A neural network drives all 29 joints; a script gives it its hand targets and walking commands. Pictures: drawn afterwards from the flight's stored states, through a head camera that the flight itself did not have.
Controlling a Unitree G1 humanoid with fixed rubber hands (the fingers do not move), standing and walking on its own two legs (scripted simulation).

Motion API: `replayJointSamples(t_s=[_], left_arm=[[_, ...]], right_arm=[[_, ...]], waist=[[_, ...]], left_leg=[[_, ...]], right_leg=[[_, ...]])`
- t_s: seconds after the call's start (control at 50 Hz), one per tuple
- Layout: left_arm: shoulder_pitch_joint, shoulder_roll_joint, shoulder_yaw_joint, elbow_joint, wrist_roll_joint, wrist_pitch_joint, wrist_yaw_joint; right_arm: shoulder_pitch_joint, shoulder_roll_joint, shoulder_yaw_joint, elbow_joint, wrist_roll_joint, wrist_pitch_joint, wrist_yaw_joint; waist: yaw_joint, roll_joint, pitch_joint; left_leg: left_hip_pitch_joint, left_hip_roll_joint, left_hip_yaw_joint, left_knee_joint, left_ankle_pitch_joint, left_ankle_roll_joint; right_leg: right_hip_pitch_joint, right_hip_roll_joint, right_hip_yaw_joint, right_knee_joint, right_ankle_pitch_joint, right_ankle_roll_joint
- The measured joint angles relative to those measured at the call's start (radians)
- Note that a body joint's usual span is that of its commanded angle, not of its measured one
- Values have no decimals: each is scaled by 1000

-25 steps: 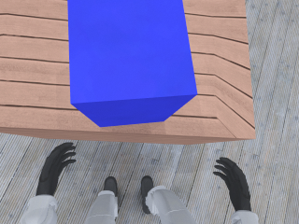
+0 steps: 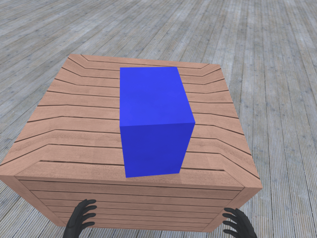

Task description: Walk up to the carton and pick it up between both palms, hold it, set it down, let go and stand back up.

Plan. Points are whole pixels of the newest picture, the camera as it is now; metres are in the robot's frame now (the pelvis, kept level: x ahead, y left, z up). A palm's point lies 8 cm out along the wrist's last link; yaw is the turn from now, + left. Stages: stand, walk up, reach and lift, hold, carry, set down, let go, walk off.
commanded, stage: set down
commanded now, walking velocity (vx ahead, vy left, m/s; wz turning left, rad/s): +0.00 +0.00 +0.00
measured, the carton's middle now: (151, 123) +0.46 +0.04 +0.00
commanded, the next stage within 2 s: let go in 0.98 s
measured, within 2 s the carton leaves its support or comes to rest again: neither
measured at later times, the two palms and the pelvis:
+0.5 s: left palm out of the picture +0.14 +0.21 -0.09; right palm out of the picture +0.14 -0.22 -0.09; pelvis -0.01 +0.00 +0.00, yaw +0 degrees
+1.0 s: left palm (77, 225) +0.17 +0.21 -0.09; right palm out of the picture +0.15 -0.21 -0.09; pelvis +0.00 +0.01 +0.01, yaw -1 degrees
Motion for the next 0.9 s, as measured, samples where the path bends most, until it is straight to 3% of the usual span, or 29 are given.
replayJointSamples(t_s=[0.14,0.28,0.44,0.52,0.64,0.9], left_arm=[[-16,-15,-11,-31,49,174,38],[-17,-29,-12,-70,70,297,45],[-50,-28,4,-73,65,372,28],[-33,-30,15,-135,43,409,2],[-40,-33,34,-211,69,453,-17],[-153,-49,76,-188,121,715,-27]], right_arm=[[-7,-8,-38,-14,-20,131,23],[-25,9,-68,-50,-65,229,23],[-36,22,-80,-79,-107,292,3],[-27,36,-50,-144,-80,330,-17],[-7,60,-38,-230,-78,377,-34],[-77,48,-53,-237,-75,624,-30]], waist=[[5,-16,-2],[10,1,17],[4,25,41],[0,18,34],[0,-5,4],[-3,1,57]], left_leg=[[19,-2,-3,2,7,4],[19,-7,-2,-2,17,10],[-2,-7,-2,1,21,12],[1,1,12,-23,28,10],[26,13,23,-73,44,3],[23,6,18,-78,44,9]], right_leg=[[25,-2,-3,-10,12,4],[24,-7,-3,-9,18,8],[3,-7,-2,-8,23,10],[0,0,12,-31,37,10],[26,10,24,-92,64,5],[33,3,20,-111,68,11]])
